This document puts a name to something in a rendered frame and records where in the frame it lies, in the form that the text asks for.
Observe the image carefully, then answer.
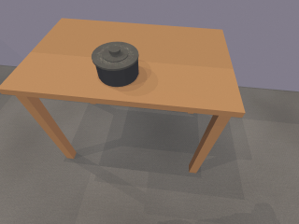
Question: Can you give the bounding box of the pot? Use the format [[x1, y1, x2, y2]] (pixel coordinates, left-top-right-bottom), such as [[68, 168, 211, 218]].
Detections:
[[95, 60, 139, 87]]

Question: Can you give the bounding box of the table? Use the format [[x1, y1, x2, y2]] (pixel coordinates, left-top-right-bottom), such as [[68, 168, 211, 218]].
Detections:
[[0, 18, 246, 174]]

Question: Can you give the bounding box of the knob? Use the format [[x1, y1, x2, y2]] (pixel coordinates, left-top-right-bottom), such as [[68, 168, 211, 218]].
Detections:
[[108, 46, 121, 55]]

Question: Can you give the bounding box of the lid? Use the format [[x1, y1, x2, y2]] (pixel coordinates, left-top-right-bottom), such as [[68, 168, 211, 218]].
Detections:
[[92, 41, 139, 71]]

